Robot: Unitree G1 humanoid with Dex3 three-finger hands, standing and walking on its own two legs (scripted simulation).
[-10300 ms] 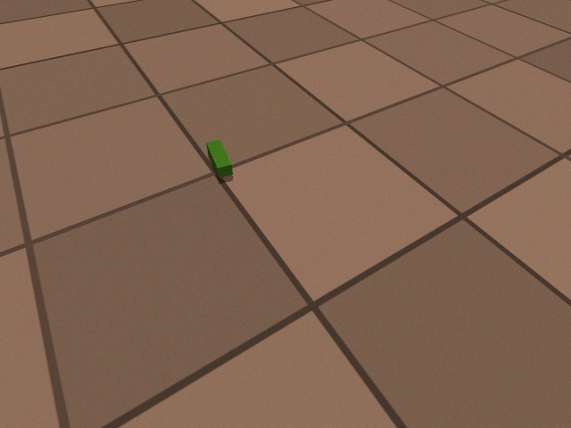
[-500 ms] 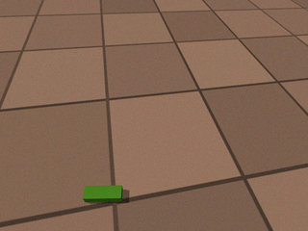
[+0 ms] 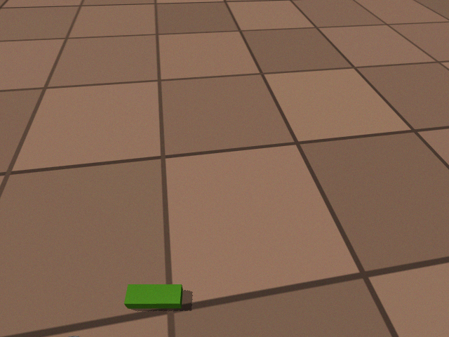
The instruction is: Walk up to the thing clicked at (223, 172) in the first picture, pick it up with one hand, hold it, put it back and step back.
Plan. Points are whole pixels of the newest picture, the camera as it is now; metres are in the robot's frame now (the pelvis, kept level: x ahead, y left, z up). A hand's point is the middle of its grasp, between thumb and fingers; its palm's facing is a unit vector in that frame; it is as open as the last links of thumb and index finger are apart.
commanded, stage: walk up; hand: left
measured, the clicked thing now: (154, 296) +0.40 +0.27 -0.75
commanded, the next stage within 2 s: stand in 0.50 s
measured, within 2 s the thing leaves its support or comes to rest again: neither
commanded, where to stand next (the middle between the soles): +0.02 +0.02 m, yaw +1 degrees
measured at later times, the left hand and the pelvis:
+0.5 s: hand out of the picture +0.08 +0.26 -0.15, palm faces +0.01 -0.94 -0.35, open 7.4 cm; pelvis +0.00 +0.00 +0.00, yaw +1 degrees
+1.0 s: hand out of the picture +0.06 +0.25 -0.16, palm faces -0.03 -0.94 -0.34, open 7.4 cm; pelvis -0.01 -0.01 +0.00, yaw +0 degrees
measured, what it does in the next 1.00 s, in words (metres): stands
